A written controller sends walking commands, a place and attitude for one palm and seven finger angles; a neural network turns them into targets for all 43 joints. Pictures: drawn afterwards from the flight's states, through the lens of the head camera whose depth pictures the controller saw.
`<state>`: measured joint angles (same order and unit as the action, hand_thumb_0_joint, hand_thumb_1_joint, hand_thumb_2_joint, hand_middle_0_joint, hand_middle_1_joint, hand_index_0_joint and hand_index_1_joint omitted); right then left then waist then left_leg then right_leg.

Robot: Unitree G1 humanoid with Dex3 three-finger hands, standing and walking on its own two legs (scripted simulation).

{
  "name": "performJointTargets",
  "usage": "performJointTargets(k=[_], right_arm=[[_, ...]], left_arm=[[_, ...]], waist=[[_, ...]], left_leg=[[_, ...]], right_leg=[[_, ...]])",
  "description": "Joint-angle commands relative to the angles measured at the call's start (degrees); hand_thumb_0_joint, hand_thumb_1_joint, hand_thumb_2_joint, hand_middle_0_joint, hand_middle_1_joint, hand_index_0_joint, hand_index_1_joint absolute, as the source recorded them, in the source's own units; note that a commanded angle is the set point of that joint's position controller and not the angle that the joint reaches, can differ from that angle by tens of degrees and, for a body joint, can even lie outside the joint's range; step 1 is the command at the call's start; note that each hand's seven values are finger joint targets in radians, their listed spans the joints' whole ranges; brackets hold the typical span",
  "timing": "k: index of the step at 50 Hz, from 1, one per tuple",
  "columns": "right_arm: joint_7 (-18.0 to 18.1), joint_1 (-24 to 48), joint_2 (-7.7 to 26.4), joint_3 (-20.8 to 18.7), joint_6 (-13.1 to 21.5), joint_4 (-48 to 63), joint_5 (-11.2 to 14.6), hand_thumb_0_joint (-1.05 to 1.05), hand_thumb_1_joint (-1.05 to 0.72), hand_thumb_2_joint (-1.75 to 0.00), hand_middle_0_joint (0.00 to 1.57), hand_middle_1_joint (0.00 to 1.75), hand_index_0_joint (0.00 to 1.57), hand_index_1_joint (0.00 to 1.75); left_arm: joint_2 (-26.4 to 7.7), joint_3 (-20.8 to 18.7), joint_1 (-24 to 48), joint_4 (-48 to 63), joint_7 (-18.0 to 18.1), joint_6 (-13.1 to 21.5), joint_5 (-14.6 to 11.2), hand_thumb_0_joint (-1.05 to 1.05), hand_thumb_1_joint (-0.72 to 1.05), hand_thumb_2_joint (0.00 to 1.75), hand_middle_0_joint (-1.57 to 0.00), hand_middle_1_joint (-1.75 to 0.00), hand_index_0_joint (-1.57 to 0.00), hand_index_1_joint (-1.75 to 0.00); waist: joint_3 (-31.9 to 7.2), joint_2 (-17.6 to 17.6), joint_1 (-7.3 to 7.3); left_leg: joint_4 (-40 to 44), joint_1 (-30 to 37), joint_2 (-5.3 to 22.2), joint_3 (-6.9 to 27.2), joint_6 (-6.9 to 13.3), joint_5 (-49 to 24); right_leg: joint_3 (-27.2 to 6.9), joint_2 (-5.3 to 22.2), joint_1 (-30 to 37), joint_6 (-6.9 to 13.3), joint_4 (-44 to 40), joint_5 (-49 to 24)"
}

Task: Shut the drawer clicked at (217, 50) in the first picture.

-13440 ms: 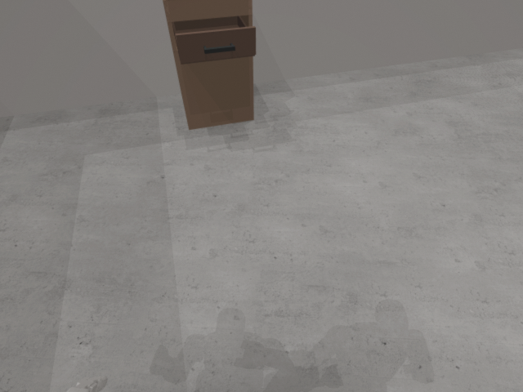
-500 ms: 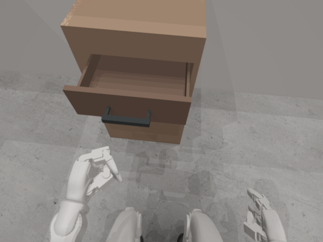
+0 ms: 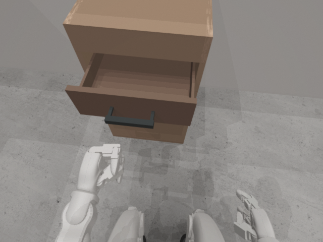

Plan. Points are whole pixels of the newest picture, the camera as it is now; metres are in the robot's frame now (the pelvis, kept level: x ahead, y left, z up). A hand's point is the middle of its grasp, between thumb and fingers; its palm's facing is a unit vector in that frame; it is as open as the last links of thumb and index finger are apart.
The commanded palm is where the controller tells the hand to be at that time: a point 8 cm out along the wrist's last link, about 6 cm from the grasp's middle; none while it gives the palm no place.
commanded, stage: raise the hand and make a fist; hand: left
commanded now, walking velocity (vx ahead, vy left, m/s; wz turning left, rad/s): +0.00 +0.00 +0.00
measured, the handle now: (130, 116) +0.47 +0.12 -0.07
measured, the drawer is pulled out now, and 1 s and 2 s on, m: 0.16 0.16 0.16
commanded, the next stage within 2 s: bring the fist close to the handle in 0.30 s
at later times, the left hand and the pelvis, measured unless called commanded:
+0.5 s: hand (126, 171) +0.27 +0.09 +0.03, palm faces -0.10 -0.99 -0.03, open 3.3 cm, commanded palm +0.26 +0.15 +0.02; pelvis +0.00 -0.02 +0.00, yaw +0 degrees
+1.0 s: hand (132, 159) +0.32 +0.09 -0.03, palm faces -0.12 -0.99 -0.03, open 3.3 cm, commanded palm +0.31 +0.15 -0.03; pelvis -0.02 -0.01 -0.04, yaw +0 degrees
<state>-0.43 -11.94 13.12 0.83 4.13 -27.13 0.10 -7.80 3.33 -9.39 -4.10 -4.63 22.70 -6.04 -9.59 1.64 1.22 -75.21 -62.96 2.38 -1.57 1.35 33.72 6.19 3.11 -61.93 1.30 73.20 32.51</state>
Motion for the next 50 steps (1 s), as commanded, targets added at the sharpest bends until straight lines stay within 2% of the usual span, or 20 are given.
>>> performJointTargets(k=[1,6,10,13,17,18,20,21,23,26,28,30,31,33,34,38,42,47,48,50], right_arm=[[0.7,0.4,7.2,-3.7,2.2,8.7,0.2,0.00,-0.90,-0.90,0.20,0.30,0.20,0.30],[0.8,0.5,7.3,-3.7,2.2,8.2,0.1,0.00,-0.90,-0.90,0.20,0.30,0.20,0.30],[0.7,0.1,7.3,-3.8,2.2,8.2,0.0,0.00,-0.90,-0.90,0.20,0.30,0.20,0.30],[0.7,0.4,7.3,-3.7,2.1,8.3,0.0,0.00,-0.90,-0.90,0.20,0.30,0.20,0.30],[0.6,0.7,7.2,-3.6,2.1,8.4,0.2,0.00,-0.90,-0.90,0.20,0.30,0.20,0.30],[0.7,0.4,7.3,-3.6,2.0,8.2,0.1,0.00,-0.90,-0.90,0.20,0.30,0.20,0.30],[0.7,0.6,7.1,-3.7,1.9,8.4,0.2,0.00,-0.90,-0.90,0.20,0.30,0.20,0.30],[0.7,0.8,7.0,-3.6,2.0,8.2,0.2,0.00,-0.90,-0.90,0.20,0.30,0.20,0.30],[0.9,0.5,7.2,-3.4,2.0,6.9,0.1,0.00,-0.90,-0.90,0.20,0.30,0.20,0.30],[0.8,1.1,7.2,-3.5,2.4,6.4,0.0,0.00,-0.90,-0.90,0.20,0.30,0.20,0.30],[0.8,0.8,7.4,-3.7,2.6,5.9,-0.2,0.00,-0.90,-0.90,0.20,0.30,0.20,0.30],[0.6,1.0,7.3,-3.8,2.6,5.9,-0.3,0.00,-0.90,-0.90,0.20,0.30,0.20,0.30],[0.5,0.8,7.3,-3.9,2.5,5.7,-0.3,0.00,-0.90,-0.90,0.20,0.30,0.20,0.30],[0.4,0.5,7.7,-3.9,2.1,5.5,-0.2,0.00,-0.90,-0.90,0.20,0.30,0.20,0.30],[0.3,0.8,7.7,-3.9,1.8,5.4,-0.3,0.00,-0.90,-0.90,0.20,0.30,0.20,0.30],[0.4,0.7,8.0,-4.0,1.2,4.7,-0.3,0.00,-0.90,-0.90,0.20,0.30,0.20,0.30],[0.1,0.7,8.0,-4.2,1.1,4.4,-0.5,0.00,-0.90,-0.90,0.20,0.30,0.20,0.30],[-0.1,0.4,8.4,-4.1,0.2,3.3,-0.6,0.00,-0.90,-0.90,0.20,0.30,0.20,0.30],[0.1,0.3,8.7,-4.1,0.1,2.9,-0.6,0.00,-0.90,-0.90,0.20,0.30,0.20,0.30],[0.0,0.5,8.6,-4.0,-0.1,2.9,-0.8,0.00,-0.90,-0.90,0.20,0.30,0.20,0.30]], left_arm=[[-1.6,-0.8,1.0,11.9,0.3,4.0,-0.5,0.00,0.90,0.90,-1.40,-1.60,-1.40,-1.60],[-2.2,-0.7,3.9,12.1,1.1,5.4,0.0,0.00,0.90,0.90,-1.40,-1.60,-1.40,-1.60],[-2.5,-1.2,2.8,12.0,1.1,6.0,-0.2,0.00,0.90,0.90,-1.40,-1.60,-1.40,-1.60],[-3.2,-1.3,2.8,11.8,1.0,6.0,-0.1,0.00,0.90,0.90,-1.40,-1.60,-1.40,-1.60],[-2.2,-0.7,2.5,10.8,0.9,5.9,-0.3,0.00,0.90,0.90,-1.40,-1.60,-1.40,-1.60],[-3.6,-2.1,3.1,10.4,0.9,5.8,-0.5,0.00,0.90,0.90,-1.40,-1.60,-1.40,-1.60],[-3.6,-2.7,2.4,11.0,0.6,6.0,-0.6,0.00,0.90,0.90,-1.40,-1.60,-1.40,-1.60],[-2.5,-1.6,2.8,9.2,0.3,5.8,-0.5,0.00,0.90,0.90,-1.40,-1.60,-1.40,-1.60],[-3.1,-2.3,7.4,5.7,0.0,6.2,-0.7,0.00,0.90,0.90,-1.40,-1.60,-1.40,-1.60],[-2.5,-1.8,11.1,4.5,-0.7,7.8,-0.6,0.00,0.90,0.90,-1.40,-1.60,-1.40,-1.60],[-4.0,-3.4,12.6,4.5,-1.0,8.6,-1.0,0.00,0.90,0.90,-1.40,-1.60,-1.40,-1.60],[-2.9,-2.4,13.4,4.9,-1.3,8.9,-1.1,0.00,0.90,0.90,-1.40,-1.60,-1.40,-1.60],[-3.1,-3.0,12.7,3.9,-1.2,8.7,-1.2,0.00,0.90,0.90,-1.40,-1.60,-1.40,-1.60],[-4.2,-4.3,12.4,1.0,-1.2,8.2,-1.2,0.00,0.90,0.90,-1.40,-1.60,-1.40,-1.60],[-3.4,-3.6,14.6,0.6,-1.2,8.0,-1.0,0.00,0.90,0.90,-1.40,-1.60,-1.40,-1.60],[-5.1,-5.4,18.8,-1.3,-1.0,8.2,-1.1,0.00,0.90,0.90,-1.40,-1.60,-1.40,-1.60],[-3.9,-4.9,20.1,-0.7,-0.6,9.4,-1.1,0.00,0.90,0.90,-1.40,-1.60,-1.40,-1.60],[-3.3,-4.4,25.1,-6.7,-0.1,9.2,-0.4,0.00,0.90,0.90,-1.40,-1.60,-1.40,-1.60],[-4.6,-5.6,26.8,-7.8,0.1,9.4,-0.2,0.00,0.90,0.90,-1.40,-1.60,-1.40,-1.60],[-3.7,-4.7,30.8,-7.5,0.5,10.0,0.0,0.00,0.90,0.90,-1.40,-1.60,-1.40,-1.60]], waist=[[-18.9,-2.6,0.56],[-17.3,-1.8,1.23],[-18.7,-2.5,1.02],[-18.0,-1.0,0.74],[-17.3,-2.4,1.13],[-16.9,-3.0,1.18],[-18.5,-3.2,0.45],[-17.2,-2.7,1.14],[-14.4,-5.2,2.42],[-16.3,-2.9,2.00],[-18.3,-2.0,1.42],[-21.6,-0.4,1.12],[-21.9,-1.3,0.98],[-21.2,-3.4,1.11],[-21.3,-2.7,1.64],[-21.3,-3.3,1.70],[-25.0,-1.2,1.27],[-22.6,-3.0,2.84],[-22.2,-3.5,3.12],[-23.8,-1.0,2.94]], left_leg=[[11.3,13.5,-1.9,3.7,-0.3,-19.5],[10.8,11.8,-2.1,3.4,-0.1,-16.4],[10.3,11.5,-2.2,2.9,0.0,-17.4],[10.3,10.9,-2.3,2.9,0.0,-16.9],[9.9,9.9,-2.5,2.5,0.1,-15.0],[9.5,9.2,-2.5,2.5,0.2,-15.3],[9.6,9.2,-2.5,2.3,0.1,-15.8],[9.0,8.4,-2.6,2.0,0.1,-15.2],[7.5,5.5,-2.5,2.2,0.3,-13.3],[6.2,4.6,-2.7,2.1,0.2,-12.5],[5.5,5.1,-2.6,2.2,0.3,-14.5],[5.1,6.2,-2.6,2.1,0.2,-16.1],[4.9,5.6,-2.7,2.1,0.2,-16.2],[4.3,3.7,-2.6,2.2,0.3,-16.4],[3.8,3.4,-2.7,2.0,0.4,-15.6],[2.7,1.2,-2.6,2.2,0.4,-14.0],[2.3,2.9,-2.6,2.4,0.2,-15.9],[1.0,-0.5,-2.6,2.7,0.3,-12.5],[0.6,-1.0,-2.4,2.9,0.4,-11.7],[0.4,-0.8,-2.7,2.8,0.2,-10.9]], right_leg=[[-2.9,-2.6,13.7,0.5,-9.7,-17.3],[-3.6,-2.6,12.7,0.5,-10.2,-14.7],[-4.1,-2.5,14.5,0.4,-10.2,-16.5],[-4.3,-2.6,14.3,0.7,-10.3,-15.7],[-5.1,-2.4,14.6,0.3,-11.4,-14.3],[-5.2,-2.5,15.0,0.4,-11.3,-14.7],[-5.7,-2.4,16.5,0.3,-11.1,-15.6],[-5.9,-2.3,15.5,0.1,-11.3,-15.4],[-6.4,-2.4,13.6,0.0,-11.4,-12.9],[-6.9,-2.1,12.1,0.2,-10.2,-11.2],[-6.6,-2.3,12.2,0.5,-8.8,-13.4],[-6.4,-2.1,12.1,0.5,-7.6,-15.6],[-6.6,-2.1,12.5,0.4,-7.5,-16.0],[-6.5,-2.4,12.5,0.4,-6.9,-16.4],[-6.6,-2.3,11.4,0.2,-6.8,-15.8],[-7.1,-2.3,10.1,0.3,-6.1,-13.4],[-6.2,-2.3,8.8,0.5,-4.1,-15.5],[-6.0,-2.4,5.1,0.3,-3.5,-11.6],[-5.8,-2.6,3.7,0.4,-3.2,-10.3],[-6.1,-2.4,2.8,0.5,-2.7,-9.1]])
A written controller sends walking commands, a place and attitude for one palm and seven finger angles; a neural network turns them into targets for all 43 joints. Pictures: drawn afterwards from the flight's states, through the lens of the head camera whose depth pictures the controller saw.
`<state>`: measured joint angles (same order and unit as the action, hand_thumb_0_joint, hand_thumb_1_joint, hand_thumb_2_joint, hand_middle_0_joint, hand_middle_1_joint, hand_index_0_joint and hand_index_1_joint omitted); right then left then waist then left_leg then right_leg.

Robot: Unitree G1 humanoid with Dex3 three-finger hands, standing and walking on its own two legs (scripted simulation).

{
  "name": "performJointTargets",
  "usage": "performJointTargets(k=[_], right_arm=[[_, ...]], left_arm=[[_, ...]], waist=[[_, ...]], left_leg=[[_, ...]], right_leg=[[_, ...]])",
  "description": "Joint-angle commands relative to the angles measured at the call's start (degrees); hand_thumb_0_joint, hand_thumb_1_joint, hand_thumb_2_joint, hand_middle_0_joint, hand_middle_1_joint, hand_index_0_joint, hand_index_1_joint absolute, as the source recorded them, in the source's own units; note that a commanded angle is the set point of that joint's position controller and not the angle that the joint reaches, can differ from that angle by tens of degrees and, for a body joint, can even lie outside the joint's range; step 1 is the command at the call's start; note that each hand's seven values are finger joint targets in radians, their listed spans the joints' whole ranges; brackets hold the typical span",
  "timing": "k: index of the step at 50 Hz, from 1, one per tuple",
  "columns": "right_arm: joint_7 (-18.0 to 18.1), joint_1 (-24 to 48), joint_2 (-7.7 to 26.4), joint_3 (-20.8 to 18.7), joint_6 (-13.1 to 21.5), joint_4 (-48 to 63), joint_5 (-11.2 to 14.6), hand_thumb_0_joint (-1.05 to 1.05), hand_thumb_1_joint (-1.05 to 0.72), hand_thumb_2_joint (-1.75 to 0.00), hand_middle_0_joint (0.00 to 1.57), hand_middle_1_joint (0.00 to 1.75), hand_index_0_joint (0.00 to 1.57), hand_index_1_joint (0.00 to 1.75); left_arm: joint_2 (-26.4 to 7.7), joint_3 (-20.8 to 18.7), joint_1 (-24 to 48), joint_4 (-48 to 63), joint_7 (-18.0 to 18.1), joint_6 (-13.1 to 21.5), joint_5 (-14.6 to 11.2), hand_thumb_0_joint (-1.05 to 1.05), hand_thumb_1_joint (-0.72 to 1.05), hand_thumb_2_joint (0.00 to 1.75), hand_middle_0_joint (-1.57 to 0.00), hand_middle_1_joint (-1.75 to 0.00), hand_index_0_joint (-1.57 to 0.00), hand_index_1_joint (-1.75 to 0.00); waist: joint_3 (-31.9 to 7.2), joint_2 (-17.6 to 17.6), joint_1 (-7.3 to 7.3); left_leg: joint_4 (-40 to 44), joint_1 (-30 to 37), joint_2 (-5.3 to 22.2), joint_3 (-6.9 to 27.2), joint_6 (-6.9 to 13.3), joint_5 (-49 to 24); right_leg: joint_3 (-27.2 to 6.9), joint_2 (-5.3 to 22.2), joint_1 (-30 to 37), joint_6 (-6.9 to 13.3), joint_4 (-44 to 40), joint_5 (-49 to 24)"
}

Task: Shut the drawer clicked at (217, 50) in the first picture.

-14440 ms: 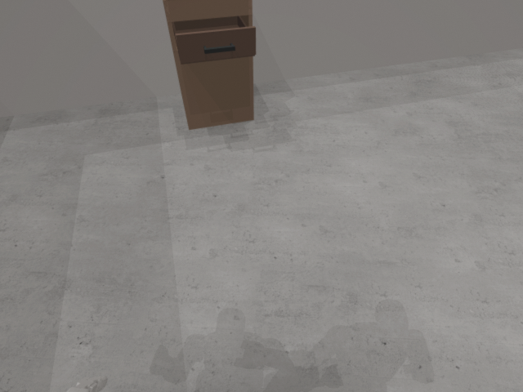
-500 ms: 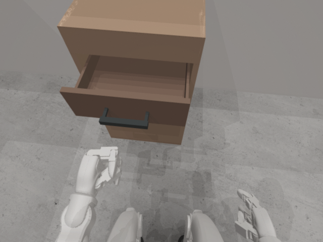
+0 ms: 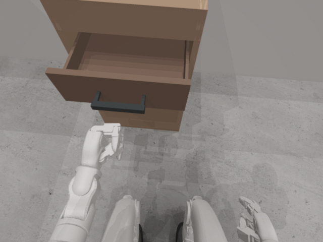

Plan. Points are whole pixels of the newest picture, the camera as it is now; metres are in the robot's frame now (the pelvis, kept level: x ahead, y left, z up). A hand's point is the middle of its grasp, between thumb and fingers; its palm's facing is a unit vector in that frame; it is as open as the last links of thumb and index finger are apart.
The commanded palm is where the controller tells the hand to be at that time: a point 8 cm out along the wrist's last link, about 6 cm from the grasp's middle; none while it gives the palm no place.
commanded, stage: bring the fist close to the handle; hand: left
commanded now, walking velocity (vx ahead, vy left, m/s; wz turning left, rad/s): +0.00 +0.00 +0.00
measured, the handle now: (119, 101) +0.49 +0.13 -0.03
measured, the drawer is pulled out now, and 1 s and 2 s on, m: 0.16 0.16 0.06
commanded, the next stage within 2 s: push the drawer shut in 0.80 s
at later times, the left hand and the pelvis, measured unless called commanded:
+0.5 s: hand (129, 133) +0.39 +0.10 -0.03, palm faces -0.10 -0.99 -0.04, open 3.3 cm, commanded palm +0.36 +0.15 -0.03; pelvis -0.01 +0.00 -0.04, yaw +0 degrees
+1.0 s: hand (127, 133) +0.39 +0.10 -0.03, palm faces -0.10 -0.99 -0.04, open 3.3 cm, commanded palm +0.38 +0.15 -0.03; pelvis -0.01 +0.00 -0.03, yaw +0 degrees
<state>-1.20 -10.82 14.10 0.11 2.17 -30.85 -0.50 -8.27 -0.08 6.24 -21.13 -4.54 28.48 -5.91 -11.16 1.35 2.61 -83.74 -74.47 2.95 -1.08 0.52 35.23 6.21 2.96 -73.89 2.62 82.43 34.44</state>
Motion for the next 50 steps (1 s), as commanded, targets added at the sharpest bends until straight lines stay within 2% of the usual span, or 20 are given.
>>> performJointTargets(k=[1,4,5,8,12,20,22,23,24,26,29,31,33,35,36,39,41,45,48,50], right_arm=[[0.7,-0.8,7.8,-3.4,1.8,6.4,-0.2,0.00,-0.90,-0.90,0.20,0.30,0.20,0.30],[0.4,-1.2,8.1,-3.5,1.5,6.1,-0.5,0.00,-0.90,-0.90,0.20,0.30,0.20,0.30],[0.3,-1.2,8.2,-3.6,1.3,5.8,-0.4,0.00,-0.90,-0.90,0.20,0.30,0.20,0.30],[0.3,-1.4,8.5,-3.6,0.8,5.5,-0.6,0.00,-0.90,-0.90,0.20,0.30,0.20,0.30],[-0.1,-1.6,8.4,-3.7,0.1,5.2,-0.7,0.00,-0.90,-0.90,0.20,0.30,0.20,0.30],[-0.2,-2.3,8.6,-3.7,-0.7,3.7,-1.0,0.00,-0.90,-0.90,0.20,0.30,0.20,0.30],[-0.2,-2.3,8.7,-3.7,-0.9,4.1,-1.0,0.00,-0.90,-0.90,0.20,0.30,0.20,0.30],[-0.2,-2.4,8.8,-3.9,-1.0,4.5,-1.0,0.00,-0.90,-0.90,0.20,0.30,0.20,0.30],[-0.4,-2.6,8.7,-3.9,-1.3,4.7,-1.0,0.00,-0.90,-0.90,0.20,0.30,0.20,0.30],[-0.7,-2.7,8.6,-4.0,-1.8,5.0,-0.7,0.00,-0.90,-0.90,0.20,0.30,0.20,0.30],[-0.6,-2.9,8.5,-4.0,-2.4,4.9,-0.5,0.00,-0.90,-0.90,0.20,0.30,0.20,0.30],[-0.3,-2.9,8.4,-3.8,-2.7,4.6,-0.4,0.00,-0.90,-0.90,0.20,0.30,0.20,0.30],[0.2,-2.8,8.2,-3.6,-2.3,4.4,-0.5,0.00,-0.90,-0.90,0.20,0.30,0.20,0.30],[0.2,-2.7,8.0,-3.7,-2.0,4.4,-0.6,0.00,-0.90,-0.90,0.20,0.30,0.20,0.30],[0.1,-2.6,7.8,-3.6,-1.9,4.2,-0.6,0.00,-0.90,-0.90,0.20,0.30,0.20,0.30],[0.0,-2.7,7.9,-3.6,-1.9,3.8,-0.7,0.00,-0.90,-0.90,0.20,0.30,0.20,0.30],[0.1,-2.6,8.1,-3.5,-2.1,4.0,-0.6,0.00,-0.90,-0.90,0.20,0.30,0.20,0.30],[-0.1,-2.6,8.1,-3.8,-2.1,4.6,-0.5,0.00,-0.90,-0.90,0.20,0.30,0.20,0.30],[0.0,-2.9,8.3,-3.7,-2.0,3.9,-0.5,0.00,-0.90,-0.90,0.20,0.30,0.20,0.30],[0.2,-3.1,8.5,-3.7,-1.9,3.2,-0.6,0.00,-0.90,-0.90,0.20,0.30,0.20,0.30]], left_arm=[[-3.9,-2.3,15.2,8.8,0.8,4.6,0.0,0.00,0.90,0.90,-1.40,-1.60,-1.40,-1.60],[-3.0,-1.8,16.5,7.8,1.3,5.0,0.2,0.00,0.90,0.90,-1.40,-1.60,-1.40,-1.60],[-2.9,-1.7,17.8,7.3,1.5,5.1,0.1,0.00,0.90,0.90,-1.40,-1.60,-1.40,-1.60],[-4.7,-3.9,19.1,4.0,2.0,5.0,0.4,0.00,0.90,0.90,-1.40,-1.60,-1.40,-1.60],[-3.1,-3.1,20.8,2.2,2.4,5.4,0.9,0.00,0.90,0.90,-1.40,-1.60,-1.40,-1.60],[-4.3,-4.4,29.6,-3.0,3.0,7.3,1.5,0.00,0.90,0.90,-1.40,-1.60,-1.40,-1.60],[-5.9,-6.2,29.7,-1.0,3.2,7.9,1.2,0.00,0.90,0.90,-1.40,-1.60,-1.40,-1.60],[-6.2,-6.2,28.6,0.5,3.2,7.9,1.4,0.00,0.90,0.90,-1.40,-1.60,-1.40,-1.60],[-5.4,-5.6,27.4,1.1,3.1,7.5,1.3,0.00,0.90,0.90,-1.40,-1.60,-1.40,-1.60],[-3.7,-4.1,25.3,1.8,2.8,6.3,1.0,0.00,0.90,0.90,-1.40,-1.60,-1.40,-1.60],[-3.4,-3.3,25.7,1.2,2.7,4.8,1.2,0.00,0.90,0.90,-1.40,-1.60,-1.40,-1.60],[-4.4,-4.3,26.6,0.3,2.9,4.4,1.1,0.00,0.90,0.90,-1.40,-1.60,-1.40,-1.60],[-6.1,-5.9,28.0,0.5,3.3,5.1,1.0,0.00,0.90,0.90,-1.40,-1.60,-1.40,-1.60],[-5.8,-6.0,27.1,1.3,3.1,6.1,0.8,0.00,0.90,0.90,-1.40,-1.60,-1.40,-1.60],[-4.9,-5.1,27.0,1.1,3.0,6.3,0.5,0.00,0.90,0.90,-1.40,-1.60,-1.40,-1.60],[-5.6,-5.3,27.0,-0.8,2.3,6.6,0.8,0.00,0.90,0.90,-1.40,-1.60,-1.40,-1.60],[-6.7,-6.5,26.1,-2.0,1.8,6.5,0.7,0.00,0.90,0.90,-1.40,-1.60,-1.40,-1.60],[-6.3,-6.3,25.0,0.0,0.9,6.5,0.0,0.00,0.90,0.90,-1.40,-1.60,-1.40,-1.60],[-4.9,-3.8,31.1,0.6,0.9,6.3,0.2,0.00,0.90,0.90,-1.40,-1.60,-1.40,-1.60],[-6.0,-5.1,33.2,-1.5,1.5,6.3,0.3,0.00,0.90,0.90,-1.40,-1.60,-1.40,-1.60]], waist=[[-22.9,-0.2,1.13],[-25.8,1.0,1.25],[-25.8,-0.1,1.87],[-25.8,-1.3,1.77],[-27.7,-0.5,2.06],[-27.3,-0.8,3.81],[-30.5,0.1,2.64],[-32.6,2.2,2.00],[-34.1,2.3,1.79],[-33.7,1.3,2.11],[-31.2,-1.0,3.15],[-29.5,-3.0,3.55],[-28.7,-3.2,3.40],[-30.2,-2.0,2.82],[-29.7,-2.0,3.13],[-28.5,-1.1,3.29],[-27.8,-2.2,2.95],[-30.0,0.7,2.24],[-28.8,0.8,4.58],[-28.3,0.5,4.75]], left_leg=[[9.0,11.5,-3.2,2.7,0.9,-12.9],[8.8,13.9,-3.1,3.4,0.7,-15.2],[8.3,13.8,-2.9,3.6,0.7,-15.4],[7.3,10.4,-3.1,3.3,0.8,-14.2],[6.5,10.9,-3.0,3.5,0.6,-15.9],[3.5,6.3,-3.2,3.3,0.8,-13.1],[3.5,6.8,-3.3,3.2,0.8,-14.1],[3.7,9.1,-3.1,3.4,0.6,-16.3],[4.1,10.5,-3.1,3.5,0.4,-17.6],[4.6,11.2,-3.0,3.6,0.5,-18.4],[4.2,8.3,-3.1,3.2,0.9,-16.8],[3.9,5.5,-3.3,2.7,1.2,-14.5],[3.6,4.0,-3.3,2.5,1.3,-13.5],[3.5,4.8,-3.4,2.2,1.1,-14.4],[3.5,4.6,-3.4,2.2,1.2,-14.4],[3.1,4.0,-3.4,2.0,1.2,-13.9],[3.0,2.9,-3.4,1.9,1.1,-13.1],[3.4,5.9,-3.3,1.9,0.9,-15.8],[2.8,6.7,-3.1,2.7,1.1,-15.7],[2.7,5.9,-3.1,2.8,1.1,-14.4]], right_leg=[[-5.6,-2.4,13.9,-0.6,-11.3,-11.2],[-4.6,-2.5,11.7,-0.6,-9.6,-13.0],[-4.6,-2.5,11.2,-0.7,-9.3,-13.4],[-5.0,-2.6,11.6,-0.7,-8.5,-12.8],[-4.7,-2.4,10.2,-0.8,-7.2,-14.5],[-5.3,-2.5,6.8,-0.9,-5.7,-12.0],[-5.7,-2.5,8.8,-0.8,-5.3,-12.9],[-5.3,-2.5,8.5,-0.6,-4.6,-14.5],[-5.2,-2.4,9.1,-0.6,-4.6,-15.7],[-5.0,-2.5,9.9,-0.8,-5.0,-16.8],[-5.4,-2.5,10.8,-1.1,-5.9,-16.7],[-6.0,-2.4,12.1,-1.3,-6.8,-15.2],[-6.5,-2.5,12.6,-1.3,-6.9,-14.4],[-6.7,-2.4,13.1,-1.3,-6.8,-15.3],[-6.8,-2.4,13.3,-1.3,-7.1,-15.5],[-6.9,-2.4,12.3,-1.2,-6.9,-15.0],[-7.2,-2.4,12.8,-1.2,-7.2,-14.1],[-6.8,-2.5,12.8,-0.9,-6.6,-16.8],[-6.1,-2.6,9.8,-1.0,-6.3,-16.2],[-6.1,-2.6,9.3,-1.2,-6.5,-14.4]])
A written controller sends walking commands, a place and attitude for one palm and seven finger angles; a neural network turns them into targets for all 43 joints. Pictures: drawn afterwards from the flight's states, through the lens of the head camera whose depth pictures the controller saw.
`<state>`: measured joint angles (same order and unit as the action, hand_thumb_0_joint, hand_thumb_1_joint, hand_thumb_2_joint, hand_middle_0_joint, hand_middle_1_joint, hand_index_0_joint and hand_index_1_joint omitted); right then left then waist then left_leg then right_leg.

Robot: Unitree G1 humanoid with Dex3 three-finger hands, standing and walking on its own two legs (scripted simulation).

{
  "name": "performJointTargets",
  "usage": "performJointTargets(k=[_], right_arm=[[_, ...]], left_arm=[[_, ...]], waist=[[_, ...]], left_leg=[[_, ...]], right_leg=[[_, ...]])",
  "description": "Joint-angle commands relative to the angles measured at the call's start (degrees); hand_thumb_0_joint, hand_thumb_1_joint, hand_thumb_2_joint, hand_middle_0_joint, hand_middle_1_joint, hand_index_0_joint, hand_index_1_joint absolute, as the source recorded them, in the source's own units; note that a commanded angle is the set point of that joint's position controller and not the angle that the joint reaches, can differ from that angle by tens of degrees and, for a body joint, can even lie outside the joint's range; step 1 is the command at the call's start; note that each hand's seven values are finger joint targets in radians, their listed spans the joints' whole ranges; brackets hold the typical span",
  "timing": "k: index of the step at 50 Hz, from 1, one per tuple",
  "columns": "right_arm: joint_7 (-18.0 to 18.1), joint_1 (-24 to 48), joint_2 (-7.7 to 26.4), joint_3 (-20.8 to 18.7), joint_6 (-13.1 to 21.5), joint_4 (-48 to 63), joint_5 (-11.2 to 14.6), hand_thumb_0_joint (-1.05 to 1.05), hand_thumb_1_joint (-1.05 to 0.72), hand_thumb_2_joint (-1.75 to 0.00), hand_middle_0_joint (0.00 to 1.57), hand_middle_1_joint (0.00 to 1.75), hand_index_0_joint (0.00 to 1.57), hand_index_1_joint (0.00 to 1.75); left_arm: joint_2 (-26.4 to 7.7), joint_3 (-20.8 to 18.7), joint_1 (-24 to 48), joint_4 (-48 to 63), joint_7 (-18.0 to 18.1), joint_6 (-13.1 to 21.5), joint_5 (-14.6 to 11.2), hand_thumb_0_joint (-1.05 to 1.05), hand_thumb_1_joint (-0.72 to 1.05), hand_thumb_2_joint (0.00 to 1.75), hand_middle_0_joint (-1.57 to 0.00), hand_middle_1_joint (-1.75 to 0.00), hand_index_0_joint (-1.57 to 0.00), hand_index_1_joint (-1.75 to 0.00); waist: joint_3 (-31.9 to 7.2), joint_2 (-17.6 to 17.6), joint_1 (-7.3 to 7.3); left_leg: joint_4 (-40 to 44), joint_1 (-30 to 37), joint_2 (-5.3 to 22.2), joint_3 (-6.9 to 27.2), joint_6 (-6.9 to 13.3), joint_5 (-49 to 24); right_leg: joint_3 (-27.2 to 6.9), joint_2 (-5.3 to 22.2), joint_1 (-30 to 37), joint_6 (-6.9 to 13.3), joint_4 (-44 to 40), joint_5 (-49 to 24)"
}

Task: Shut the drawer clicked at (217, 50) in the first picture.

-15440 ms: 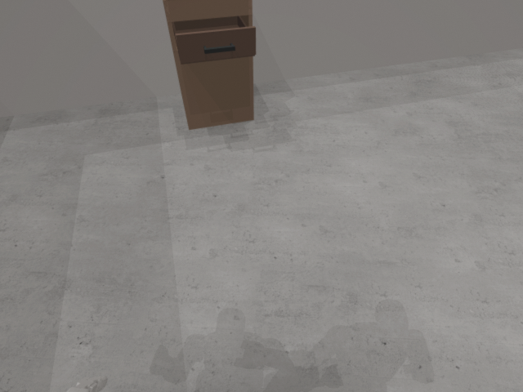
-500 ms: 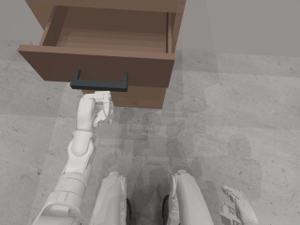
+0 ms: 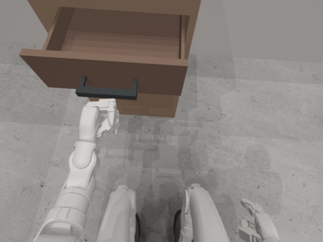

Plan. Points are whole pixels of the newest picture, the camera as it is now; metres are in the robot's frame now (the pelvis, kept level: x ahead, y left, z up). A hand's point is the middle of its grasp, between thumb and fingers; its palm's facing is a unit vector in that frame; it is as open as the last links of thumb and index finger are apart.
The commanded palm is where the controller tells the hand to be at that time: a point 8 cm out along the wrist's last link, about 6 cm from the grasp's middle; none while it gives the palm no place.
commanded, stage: push the drawer shut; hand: left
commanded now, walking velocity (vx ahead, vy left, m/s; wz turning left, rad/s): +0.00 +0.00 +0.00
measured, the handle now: (108, 86) +0.49 +0.14 +0.00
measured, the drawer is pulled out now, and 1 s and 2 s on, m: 0.16 0.06 0.00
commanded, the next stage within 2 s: pull the fist back off the drawer in 1.74 s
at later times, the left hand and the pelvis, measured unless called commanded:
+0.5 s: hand (120, 100) +0.45 +0.10 +0.00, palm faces -0.07 -1.00 -0.04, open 3.0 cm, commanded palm +0.45 +0.15 +0.00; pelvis -0.01 +0.01 -0.01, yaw -1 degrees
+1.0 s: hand (125, 78) +0.52 +0.09 +0.00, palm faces -0.05 -1.00 -0.05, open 3.3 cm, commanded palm +0.51 +0.13 +0.00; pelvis -0.01 +0.01 -0.02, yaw -2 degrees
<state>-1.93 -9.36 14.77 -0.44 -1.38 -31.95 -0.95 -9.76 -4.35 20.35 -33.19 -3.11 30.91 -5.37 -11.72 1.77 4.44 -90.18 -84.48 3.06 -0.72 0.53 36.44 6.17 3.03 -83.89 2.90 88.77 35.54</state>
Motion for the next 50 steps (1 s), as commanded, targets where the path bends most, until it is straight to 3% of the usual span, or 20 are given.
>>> performJointTargets(k=[1,4,5,6,15,19,20,22,24,26,28,30,36,39,40,42,43,44,47,50], right_arm=[[1.1,-4.5,7.8,-3.1,1.7,4.0,-0.2,0.00,-0.90,-0.90,0.20,0.30,0.20,0.30],[1.4,-4.9,8.0,-2.9,2.0,3.7,-0.5,0.00,-0.90,-0.90,0.20,0.30,0.20,0.30],[1.2,-5.0,7.9,-2.9,2.0,3.7,-0.5,0.00,-0.90,-0.90,0.20,0.30,0.20,0.30],[1.1,-5.1,7.9,-3.0,1.9,3.6,-0.6,0.00,-0.90,-0.90,0.20,0.30,0.20,0.30],[1.2,-7.3,8.4,-2.9,1.3,1.8,-0.8,0.00,-0.90,-0.90,0.20,0.30,0.20,0.30],[1.2,-8.4,8.7,-2.7,1.4,0.7,-1.2,0.00,-0.90,-0.90,0.20,0.30,0.20,0.30],[1.1,-8.7,8.5,-2.7,1.4,0.5,-1.2,0.00,-0.90,-0.90,0.20,0.30,0.20,0.30],[1.1,-9.2,8.7,-2.5,1.2,0.2,-1.4,0.00,-0.90,-0.90,0.20,0.30,0.20,0.30],[1.1,-9.6,8.8,-2.3,1.1,0.1,-1.6,0.00,-0.90,-0.90,0.20,0.30,0.20,0.30],[0.8,-10.1,8.7,-2.4,0.8,-0.3,-1.8,0.00,-0.90,-0.90,0.20,0.30,0.20,0.30],[0.7,-11.0,8.9,-2.3,0.5,-0.7,-2.1,0.00,-0.90,-0.90,0.20,0.30,0.20,0.30],[0.4,-11.5,9.2,-2.4,0.0,-0.6,-2.2,0.00,-0.90,-0.90,0.20,0.30,0.20,0.30],[-0.1,-13.1,9.4,-2.3,-1.7,-1.1,-2.7,0.00,-0.90,-0.90,0.20,0.30,0.20,0.30],[-0.2,-14.0,9.6,-2.3,-2.3,-1.1,-2.9,0.00,-0.90,-0.90,0.20,0.30,0.20,0.30],[-0.2,-14.1,9.5,-2.3,-2.5,-1.2,-3.0,0.00,-0.90,-0.90,0.20,0.30,0.20,0.30],[-0.3,-14.4,9.4,-2.1,-3.0,-1.3,-3.0,0.00,-0.90,-0.90,0.20,0.30,0.20,0.30],[-0.3,-14.7,9.2,-2.0,-3.0,-1.4,-3.2,0.00,-0.90,-0.90,0.20,0.30,0.20,0.30],[-0.3,-14.9,9.4,-2.0,-3.1,-1.4,-3.2,0.00,-0.90,-0.90,0.20,0.30,0.20,0.30],[-0.4,-15.3,9.4,-2.0,-3.6,-1.6,-3.3,0.00,-0.90,-0.90,0.20,0.30,0.20,0.30],[-0.4,-16.2,9.6,-1.8,-3.9,-1.8,-3.6,0.00,-0.90,-0.90,0.20,0.30,0.20,0.30]], left_arm=[[-4.8,-1.3,20.7,9.1,0.2,3.9,-0.1,0.00,0.90,0.90,-1.40,-1.60,-1.40,-1.60],[-7.6,-4.2,23.3,8.4,0.7,4.6,0.2,0.00,0.90,0.90,-1.40,-1.60,-1.40,-1.60],[-6.5,-3.4,22.6,7.6,0.7,4.4,0.3,0.00,0.90,0.90,-1.40,-1.60,-1.40,-1.60],[-5.3,-2.5,23.1,6.5,0.6,4.1,0.2,0.00,0.90,0.90,-1.40,-1.60,-1.40,-1.60],[-6.7,-3.3,35.4,2.1,1.7,3.9,1.2,0.00,0.90,0.90,-1.40,-1.60,-1.40,-1.60],[-8.0,-4.6,41.1,-1.0,2.3,4.8,1.7,0.00,0.90,0.90,-1.40,-1.60,-1.40,-1.60],[-8.0,-4.6,41.4,-2.3,2.3,4.9,1.7,0.00,0.90,0.90,-1.40,-1.60,-1.40,-1.60],[-9.5,-6.7,42.0,-6.4,2.5,5.0,1.7,0.00,0.90,0.90,-1.40,-1.60,-1.40,-1.60],[-11.5,-7.8,45.8,-6.6,2.5,5.9,2.4,0.00,0.90,0.90,-1.40,-1.60,-1.40,-1.60],[-9.8,-6.9,47.0,-9.0,2.5,6.1,2.5,0.00,0.90,0.90,-1.40,-1.60,-1.40,-1.60],[-10.9,-7.8,49.4,-11.5,2.6,6.3,2.8,0.00,0.90,0.90,-1.40,-1.60,-1.40,-1.60],[-11.5,-8.3,50.5,-11.8,2.7,6.7,3.3,0.00,0.90,0.90,-1.40,-1.60,-1.40,-1.60],[-13.0,-9.2,55.2,-15.6,3.1,6.5,4.3,0.00,0.90,0.90,-1.40,-1.60,-1.40,-1.60],[-14.6,-10.4,57.6,-15.1,3.4,6.7,4.7,0.00,0.90,0.90,-1.40,-1.60,-1.40,-1.60],[-15.1,-10.9,57.5,-15.5,3.4,6.7,4.6,0.00,0.90,0.90,-1.40,-1.60,-1.40,-1.60],[-15.1,-10.6,58.1,-17.5,3.3,6.2,5.1,0.00,0.90,0.90,-1.40,-1.60,-1.40,-1.60],[-14.5,-9.9,60.6,-17.3,3.3,6.3,5.1,0.00,0.90,0.90,-1.40,-1.60,-1.40,-1.60],[-16.2,-11.2,60.4,-17.4,3.4,6.3,5.4,0.00,0.90,0.90,-1.40,-1.60,-1.40,-1.60],[-15.4,-10.2,62.4,-18.4,3.4,5.8,5.6,0.00,0.90,0.90,-1.40,-1.60,-1.40,-1.60],[-17.5,-11.2,64.3,-19.3,3.5,5.6,6.3,0.00,0.90,0.90,-1.40,-1.60,-1.40,-1.60]], waist=[[-27.0,-1.1,3.33],[-30.0,1.2,2.33],[-30.9,1.2,2.27],[-30.7,1.4,2.86],[-29.6,2.8,5.29],[-31.1,2.9,6.11],[-30.8,4.1,5.91],[-29.4,1.1,6.27],[-31.2,4.1,6.03],[-30.9,4.7,6.59],[-30.7,4.1,7.32],[-32.4,5.6,6.93],[-31.5,4.5,8.29],[-34.1,6.4,8.33],[-34.4,5.4,8.30],[-32.3,4.7,8.86],[-32.3,5.5,9.77],[-32.8,6.4,9.00],[-33.3,6.0,10.19],[-33.4,7.4,10.28]], left_leg=[[8.8,14.8,-3.3,2.4,1.1,-14.4],[8.7,15.4,-3.4,2.4,1.0,-15.5],[9.0,16.4,-3.4,2.6,0.9,-16.4],[9.0,16.9,-3.3,2.6,0.9,-16.7],[9.5,18.3,-3.0,4.1,0.7,-15.0],[9.4,18.8,-3.1,4.5,0.8,-14.3],[9.5,18.6,-3.2,4.3,0.7,-13.6],[9.6,16.1,-3.2,4.1,0.9,-12.0],[9.4,16.3,-3.3,4.1,0.9,-12.2],[9.6,17.8,-3.2,4.4,0.8,-12.8],[9.5,17.6,-3.0,5.0,0.9,-13.2],[9.5,19.1,-2.9,5.1,0.7,-13.9],[9.0,17.8,-2.7,5.4,1.0,-13.8],[8.5,18.9,-2.7,5.5,1.1,-15.3],[8.2,18.3,-2.7,5.3,1.1,-15.8],[8.1,16.7,-2.6,5.2,1.3,-14.9],[7.9,16.7,-2.6,5.3,1.5,-15.1],[7.9,16.8,-2.6,5.1,1.3,-15.0],[7.4,16.8,-2.5,5.3,1.5,-15.2],[7.1,17.1,-2.4,5.5,1.4,-15.9]], right_leg=[[-6.2,-2.7,19.1,-1.5,-13.2,-14.3],[-6.4,-2.7,19.6,-1.3,-12.3,-14.9],[-6.0,-2.8,19.6,-1.3,-12.0,-15.7],[-5.9,-2.9,19.0,-1.3,-12.2,-16.0],[-4.7,-3.0,14.1,-1.4,-11.9,-13.1],[-4.4,-3.2,12.9,-1.4,-11.6,-12.0],[-4.7,-3.2,13.1,-1.3,-12.0,-11.5],[-4.8,-3.4,14.0,-1.5,-12.5,-10.3],[-4.9,-3.3,13.5,-1.3,-11.7,-10.2],[-4.6,-3.4,12.0,-1.3,-11.7,-10.3],[-4.2,-3.5,11.2,-1.3,-11.1,-10.6],[-4.2,-3.5,10.5,-1.2,-10.8,-10.9],[-4.1,-3.8,10.2,-1.4,-10.8,-11.0],[-4.2,-3.8,10.3,-1.3,-10.5,-12.1],[-4.4,-3.8,11.3,-1.4,-10.6,-12.6],[-4.4,-4.0,11.0,-1.5,-10.8,-12.0],[-4.4,-4.0,10.5,-1.5,-10.8,-12.2],[-4.5,-4.0,10.9,-1.4,-10.8,-12.1],[-4.5,-4.2,10.5,-1.6,-11.0,-12.3],[-4.3,-4.2,9.6,-1.4,-10.5,-12.7]])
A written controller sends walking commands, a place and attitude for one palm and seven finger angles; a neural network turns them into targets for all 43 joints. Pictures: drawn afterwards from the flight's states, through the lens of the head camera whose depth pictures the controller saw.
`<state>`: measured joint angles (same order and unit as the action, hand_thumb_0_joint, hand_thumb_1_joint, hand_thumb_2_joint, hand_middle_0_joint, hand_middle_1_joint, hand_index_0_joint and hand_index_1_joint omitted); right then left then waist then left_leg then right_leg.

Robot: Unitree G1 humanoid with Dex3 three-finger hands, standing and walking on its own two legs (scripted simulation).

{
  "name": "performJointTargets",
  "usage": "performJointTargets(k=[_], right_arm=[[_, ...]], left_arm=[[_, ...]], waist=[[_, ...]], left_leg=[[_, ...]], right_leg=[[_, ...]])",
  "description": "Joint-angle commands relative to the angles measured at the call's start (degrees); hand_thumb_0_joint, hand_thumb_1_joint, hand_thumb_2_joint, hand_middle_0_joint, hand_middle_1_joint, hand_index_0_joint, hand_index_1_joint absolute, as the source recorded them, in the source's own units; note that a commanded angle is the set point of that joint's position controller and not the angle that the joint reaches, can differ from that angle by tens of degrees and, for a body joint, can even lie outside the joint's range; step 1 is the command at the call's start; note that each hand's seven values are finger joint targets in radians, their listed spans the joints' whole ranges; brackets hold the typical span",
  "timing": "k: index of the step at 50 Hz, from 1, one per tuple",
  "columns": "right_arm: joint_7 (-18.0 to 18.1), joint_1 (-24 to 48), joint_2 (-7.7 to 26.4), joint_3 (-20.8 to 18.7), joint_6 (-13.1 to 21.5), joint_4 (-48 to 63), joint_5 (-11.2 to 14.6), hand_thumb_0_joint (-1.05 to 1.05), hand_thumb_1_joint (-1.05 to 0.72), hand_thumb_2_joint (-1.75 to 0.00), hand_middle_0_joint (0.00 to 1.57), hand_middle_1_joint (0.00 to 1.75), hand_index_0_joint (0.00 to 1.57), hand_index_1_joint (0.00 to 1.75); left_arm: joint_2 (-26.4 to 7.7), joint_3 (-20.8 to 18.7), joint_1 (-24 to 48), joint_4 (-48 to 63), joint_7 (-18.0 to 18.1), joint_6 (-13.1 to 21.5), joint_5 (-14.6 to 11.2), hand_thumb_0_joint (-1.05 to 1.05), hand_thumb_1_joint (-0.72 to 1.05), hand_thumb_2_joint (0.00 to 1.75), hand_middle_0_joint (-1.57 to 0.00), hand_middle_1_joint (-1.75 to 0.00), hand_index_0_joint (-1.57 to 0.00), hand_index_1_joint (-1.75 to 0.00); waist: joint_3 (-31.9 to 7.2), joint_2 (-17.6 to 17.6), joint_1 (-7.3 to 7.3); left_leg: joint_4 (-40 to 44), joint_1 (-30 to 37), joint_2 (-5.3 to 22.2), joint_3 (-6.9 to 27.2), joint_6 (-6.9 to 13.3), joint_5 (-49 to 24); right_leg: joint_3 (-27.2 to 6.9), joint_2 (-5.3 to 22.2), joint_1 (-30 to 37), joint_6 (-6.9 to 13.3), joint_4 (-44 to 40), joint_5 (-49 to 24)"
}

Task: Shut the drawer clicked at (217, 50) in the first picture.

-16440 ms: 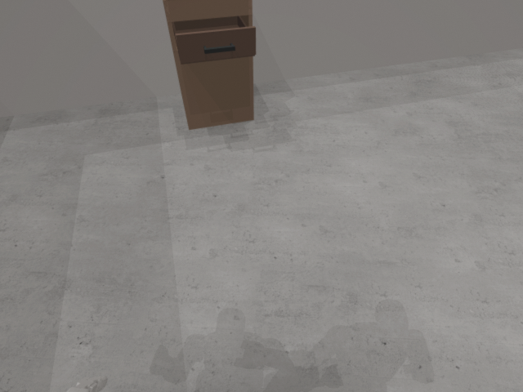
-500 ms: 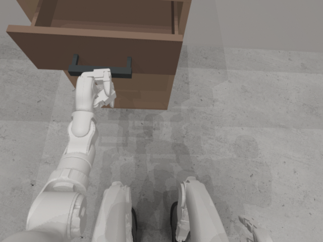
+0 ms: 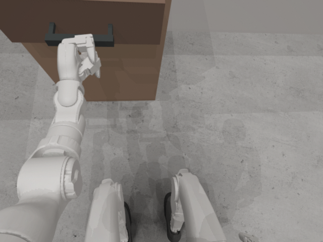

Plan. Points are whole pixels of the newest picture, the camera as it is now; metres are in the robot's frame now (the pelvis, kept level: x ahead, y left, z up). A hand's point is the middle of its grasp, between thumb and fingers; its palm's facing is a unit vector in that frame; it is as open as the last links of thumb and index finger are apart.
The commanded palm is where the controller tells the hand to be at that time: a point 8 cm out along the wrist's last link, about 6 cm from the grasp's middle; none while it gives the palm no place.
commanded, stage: push the drawer shut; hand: left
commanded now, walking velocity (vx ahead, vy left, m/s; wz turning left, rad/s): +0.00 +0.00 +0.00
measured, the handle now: (81, 33) +0.61 +0.14 +0.02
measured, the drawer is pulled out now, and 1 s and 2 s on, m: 0.06 0.00 0.00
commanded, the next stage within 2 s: pull the fist back off the drawer in 0.74 s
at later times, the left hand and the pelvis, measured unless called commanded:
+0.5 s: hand (99, 39) +0.59 +0.10 +0.02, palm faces -0.02 -1.00 -0.05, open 3.3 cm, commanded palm +0.58 +0.12 +0.02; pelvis +0.00 -0.01 -0.01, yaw -1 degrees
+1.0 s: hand (95, 39) +0.59 +0.11 +0.01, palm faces -0.03 -1.00 -0.06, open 2.8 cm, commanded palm +0.60 +0.11 +0.02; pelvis -0.02 +0.00 -0.02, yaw -2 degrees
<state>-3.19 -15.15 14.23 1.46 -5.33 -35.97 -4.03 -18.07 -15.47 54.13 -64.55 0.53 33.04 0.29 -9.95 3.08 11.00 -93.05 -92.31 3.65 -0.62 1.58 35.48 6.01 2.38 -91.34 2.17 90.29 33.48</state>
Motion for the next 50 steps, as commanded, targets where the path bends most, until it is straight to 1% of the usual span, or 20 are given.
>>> performJointTargets(k=[1,6,9,11,14,16,18,25,29,30,32,34,35,38,40,42,44,45,48,50], right_arm=[[0.8,-10.4,10.2,-3.7,-0.1,2.2,-0.5,0.00,-0.90,-0.90,0.20,0.30,0.20,0.30],[0.6,-11.5,10.3,-3.6,-0.5,1.8,-0.8,0.00,-0.90,-0.90,0.20,0.30,0.20,0.30],[0.5,-12.1,10.3,-3.4,-0.7,2.0,-1.0,0.00,-0.90,-0.90,0.20,0.30,0.20,0.30],[0.5,-12.5,10.4,-3.3,-0.9,2.0,-1.0,0.00,-0.90,-0.90,0.20,0.30,0.20,0.30],[0.4,-12.9,10.3,-3.0,-0.9,2.1,-0.9,0.00,-0.90,-0.90,0.20,0.30,0.20,0.30],[0.6,-13.2,10.4,-2.8,-0.9,2.0,-1.0,0.00,-0.90,-0.90,0.20,0.30,0.20,0.30],[0.6,-13.8,10.3,-2.6,-0.8,1.9,-1.1,0.00,-0.90,-0.90,0.20,0.30,0.20,0.30],[0.4,-15.4,10.9,-2.3,-0.8,1.6,-1.5,0.00,-0.90,-0.90,0.20,0.30,0.20,0.30],[0.6,-16.3,11.1,-2.2,-0.4,0.8,-1.6,0.00,-0.90,-0.90,0.20,0.30,0.20,0.30],[0.7,-16.6,11.1,-2.0,-0.2,0.8,-1.6,0.00,-0.90,-0.90,0.20,0.30,0.20,0.30],[0.8,-16.7,11.1,-1.9,0.2,0.6,-1.7,0.00,-0.90,-0.90,0.20,0.30,0.20,0.30],[0.8,-16.9,11.2,-1.7,0.7,0.3,-1.8,0.00,-0.90,-0.90,0.20,0.30,0.20,0.30],[0.9,-17.1,11.4,-1.6,1.0,0.0,-1.8,0.00,-0.90,-0.90,0.20,0.30,0.20,0.30],[1.0,-17.0,11.4,-1.4,1.8,-0.2,-1.8,0.00,-0.90,-0.90,0.20,0.30,0.20,0.30],[1.2,-16.9,11.7,-0.9,2.3,-0.2,-1.7,0.00,-0.90,-0.90,0.20,0.30,0.20,0.30],[1.4,-16.4,11.9,-0.6,2.9,-0.4,-1.5,0.00,-0.90,-0.90,0.20,0.30,0.20,0.30],[1.5,-16.5,12.0,-0.3,3.2,-0.2,-1.6,0.00,-0.90,-0.90,0.20,0.30,0.20,0.30],[1.5,-16.7,12.4,-0.2,3.3,0.1,-1.6,0.00,-0.90,-0.90,0.20,0.30,0.20,0.30],[1.3,-16.8,12.6,-0.3,3.6,0.1,-1.6,0.00,-0.90,-0.90,0.20,0.30,0.20,0.30],[1.1,-16.7,12.9,-0.3,3.6,0.3,-1.7,0.00,-0.90,-0.90,0.20,0.30,0.20,0.30]], left_arm=[[-8.9,0.4,31.3,12.1,-0.1,3.3,0.8,0.00,0.90,0.90,-1.40,-1.60,-1.40,-1.60],[-9.1,0.6,34.7,11.1,-0.2,2.3,1.1,0.00,0.90,0.90,-1.40,-1.60,-1.40,-1.60],[-11.5,-0.8,35.8,11.0,-0.4,1.7,1.3,0.00,0.90,0.90,-1.40,-1.60,-1.40,-1.60],[-12.7,-1.9,35.6,9.9,-0.6,1.0,1.1,0.00,0.90,0.90,-1.40,-1.60,-1.40,-1.60],[-13.9,-2.1,37.2,9.5,-1.2,0.3,1.3,0.00,0.90,0.90,-1.40,-1.60,-1.40,-1.60],[-15.8,-3.0,38.7,8.7,-1.5,-0.1,1.5,0.00,0.90,0.90,-1.40,-1.60,-1.40,-1.60],[-15.2,-2.5,40.1,8.6,-1.6,-0.4,1.6,0.00,0.90,0.90,-1.40,-1.60,-1.40,-1.60],[-18.6,-4.2,42.8,7.8,-2.1,-1.8,2.1,0.00,0.90,0.90,-1.40,-1.60,-1.40,-1.60],[-18.0,-2.5,49.2,7.9,-1.6,-2.5,2.4,0.00,0.90,0.90,-1.40,-1.60,-1.40,-1.60],[-20.2,-3.9,50.3,8.5,-1.3,-2.6,2.6,0.00,0.90,0.90,-1.40,-1.60,-1.40,-1.60],[-20.2,-3.0,51.7,7.7,-1.1,-2.8,3.2,0.00,0.90,0.90,-1.40,-1.60,-1.40,-1.60],[-19.7,-2.1,54.2,8.2,-0.8,-2.8,3.3,0.00,0.90,0.90,-1.40,-1.60,-1.40,-1.60],[-20.7,-2.5,55.3,8.6,-0.5,-2.7,3.4,0.00,0.90,0.90,-1.40,-1.60,-1.40,-1.60],[-19.2,-0.7,57.4,6.8,-0.1,-3.2,4.0,0.00,0.90,0.90,-1.40,-1.60,-1.40,-1.60],[-22.2,-1.9,58.5,6.4,0.3,-3.4,4.0,0.00,0.90,0.90,-1.40,-1.60,-1.40,-1.60],[-21.8,-1.2,58.8,4.4,0.4,-4.0,4.3,0.00,0.90,0.90,-1.40,-1.60,-1.40,-1.60],[-21.7,-1.0,58.6,4.1,0.3,-4.3,4.3,0.00,0.90,0.90,-1.40,-1.60,-1.40,-1.60],[-23.8,-2.3,58.2,4.5,0.2,-4.3,4.5,0.00,0.90,0.90,-1.40,-1.60,-1.40,-1.60],[-21.7,-1.0,57.8,4.0,-0.1,-4.9,4.4,0.00,0.90,0.90,-1.40,-1.60,-1.40,-1.60],[-21.6,-1.4,56.6,4.0,-0.1,-5.4,4.1,0.00,0.90,0.90,-1.40,-1.60,-1.40,-1.60]], waist=[[-35.7,6.7,3.97],[-37.1,7.4,5.28],[-37.7,8.7,5.06],[-37.6,6.7,5.29],[-37.8,8.1,5.58],[-36.7,6.9,6.21],[-37.1,8.4,6.60],[-38.7,11.1,7.15],[-36.8,11.2,9.64],[-37.6,11.3,9.51],[-38.0,12.0,9.84],[-37.4,14.8,10.51],[-37.9,14.8,10.73],[-35.8,15.6,12.27],[-35.4,15.9,12.23],[-34.0,14.6,13.30],[-33.2,16.1,13.00],[-34.3,16.2,12.23],[-33.9,18.0,12.26],[-34.0,17.4,11.75]], left_leg=[[9.7,25.3,-3.0,5.4,0.4,-15.3],[8.7,26.2,-2.8,5.9,0.5,-17.2],[8.4,25.8,-2.8,5.7,0.6,-18.6],[8.0,24.0,-2.8,5.4,0.8,-18.3],[7.6,22.5,-2.8,5.1,0.9,-18.2],[7.1,21.1,-2.6,5.2,1.1,-17.8],[7.0,21.8,-2.6,5.3,1.1,-18.4],[6.1,23.6,-2.2,5.9,1.0,-20.7],[5.8,22.7,-2.2,6.3,1.3,-18.2],[5.5,21.8,-2.2,6.1,1.4,-17.7],[5.7,21.9,-2.4,6.4,1.3,-16.7],[6.1,23.5,-2.4,6.8,1.1,-15.9],[6.1,24.1,-2.4,7.1,1.1,-15.8],[6.4,23.4,-2.4,7.4,1.2,-12.4],[6.8,21.8,-2.6,7.3,1.1,-10.2],[6.9,19.9,-2.5,7.4,1.3,-6.8],[7.6,20.1,-2.5,7.7,1.2,-5.7],[7.9,20.6,-2.4,8.2,1.0,-5.7],[9.1,22.9,-2.1,9.5,0.7,-4.3],[9.2,22.5,-2.1,9.7,0.5,-3.5]], right_leg=[[-4.2,-3.6,16.7,-0.7,-12.0,-10.8],[-4.0,-3.8,15.8,-0.8,-11.7,-12.3],[-4.1,-3.9,17.1,-0.7,-11.6,-13.6],[-4.3,-4.1,18.4,-0.9,-11.8,-13.8],[-4.6,-4.2,19.6,-0.8,-11.8,-14.4],[-4.6,-4.3,19.3,-0.9,-11.9,-14.2],[-4.5,-4.3,18.4,-0.8,-11.6,-14.5],[-3.9,-4.5,16.7,-0.7,-11.1,-15.5],[-3.8,-4.6,14.3,-1.0,-11.4,-13.5],[-4.0,-4.6,15.2,-1.0,-11.4,-13.3],[-4.0,-4.7,14.6,-0.9,-11.5,-12.1],[-3.5,-4.7,12.2,-0.7,-11.4,-11.2],[-3.3,-4.8,11.7,-0.7,-11.1,-11.0],[-3.2,-4.7,8.9,-0.7,-11.3,-8.8],[-3.3,-4.8,9.5,-0.7,-11.4,-7.4],[-3.4,-4.8,8.4,-0.8,-11.7,-5.5],[-3.1,-4.7,7.9,-0.5,-11.6,-5.0],[-2.8,-4.6,7.9,-0.5,-10.9,-4.9],[-2.3,-4.4,5.5,-0.4,-10.5,-4.7],[-2.1,-4.2,5.7,-0.4,-10.3,-4.8]])
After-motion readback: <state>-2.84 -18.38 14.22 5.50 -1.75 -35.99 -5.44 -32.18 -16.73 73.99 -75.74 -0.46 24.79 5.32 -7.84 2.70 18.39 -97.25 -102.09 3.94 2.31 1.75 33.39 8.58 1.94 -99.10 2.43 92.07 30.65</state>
